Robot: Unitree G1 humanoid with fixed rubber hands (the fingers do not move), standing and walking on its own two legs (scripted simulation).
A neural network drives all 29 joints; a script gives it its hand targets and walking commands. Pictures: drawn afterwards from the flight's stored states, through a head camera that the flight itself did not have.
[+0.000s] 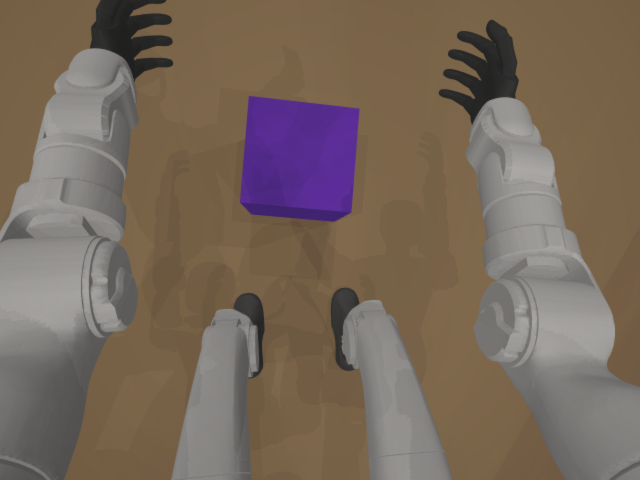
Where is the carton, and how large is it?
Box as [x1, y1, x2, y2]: [240, 96, 358, 221]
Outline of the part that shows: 249,96 240,202 252,214 334,221 350,212 358,108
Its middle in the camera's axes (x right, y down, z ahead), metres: -0.05 -0.17 +0.85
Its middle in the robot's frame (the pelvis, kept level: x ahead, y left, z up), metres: +0.52 -0.02 -0.52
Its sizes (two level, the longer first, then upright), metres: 0.210 0.200 0.250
